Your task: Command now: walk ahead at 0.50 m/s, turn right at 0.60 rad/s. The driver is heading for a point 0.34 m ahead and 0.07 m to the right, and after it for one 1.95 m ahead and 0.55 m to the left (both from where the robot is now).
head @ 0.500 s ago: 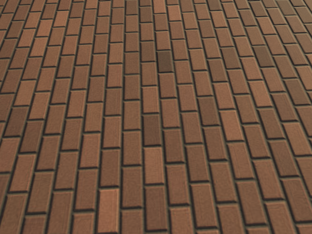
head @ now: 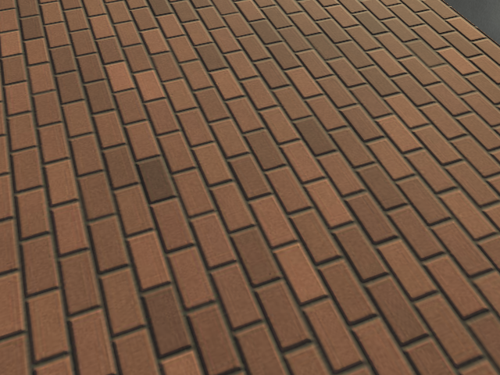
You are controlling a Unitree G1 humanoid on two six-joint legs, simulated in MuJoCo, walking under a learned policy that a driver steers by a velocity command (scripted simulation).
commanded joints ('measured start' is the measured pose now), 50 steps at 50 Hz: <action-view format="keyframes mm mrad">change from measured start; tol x32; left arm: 1 -27 53 18 -98 -2 -4 -6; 50 -236 81 38 34 28 20 36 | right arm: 1 6 -121 -29 -32 4 -17 -7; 50 -37 -202 -56 -133 18 107 -45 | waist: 1 -12 151 -11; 13 -58 109 46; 19 128 -75 -564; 23 -7 -31 -152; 50 17 164 -154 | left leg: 1 155 285 -245 -251 68 154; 15 289 275 74 19 844 82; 17 -12 170 96 458 384 -3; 18 -284 20 -24 834 -542 -67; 19 -256 24 -220 910 -542 -67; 39 -123 101 11 226 -122 -37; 43 253 427 -562 -49 701 317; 50 181 248 -331 -50 524 208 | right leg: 1 -205 -94 37 -35 66 11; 15 129 55 -132 -633 285 -81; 18 932 -453 435 -594 1261 -379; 25 223 -238 -18 -888 749 -240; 35 314 -304 -104 -936 333 -228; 41 335 -240 -202 -650 342 -70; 43 -131 36 -218 -155 -329 94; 50 -113 20 -16 -100 -32 87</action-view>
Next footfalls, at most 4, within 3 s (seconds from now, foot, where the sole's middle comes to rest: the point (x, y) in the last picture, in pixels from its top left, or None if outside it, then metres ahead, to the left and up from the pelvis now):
0.34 right None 0.33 -0.18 -0.78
0.82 left None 0.34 0.07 -0.78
1.28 right None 0.41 -0.15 -0.78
1.70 left None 0.29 0.09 -0.78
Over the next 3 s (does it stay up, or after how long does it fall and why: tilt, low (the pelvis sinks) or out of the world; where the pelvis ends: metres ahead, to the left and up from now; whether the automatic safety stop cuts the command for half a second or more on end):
stays up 0.32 -0.01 -0.01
